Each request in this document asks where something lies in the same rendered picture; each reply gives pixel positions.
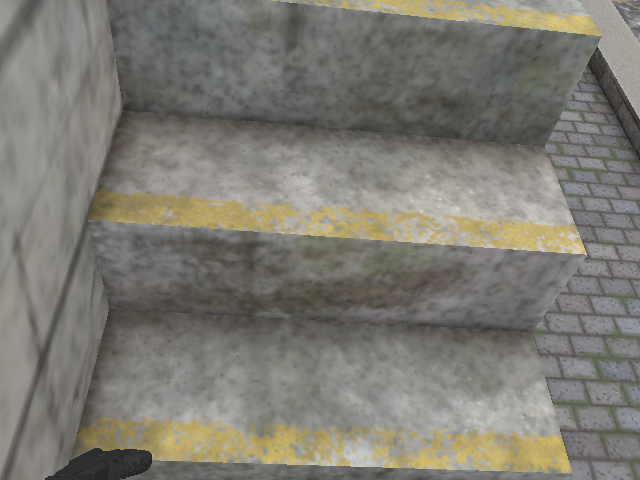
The left robot hand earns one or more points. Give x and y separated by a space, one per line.
105 465

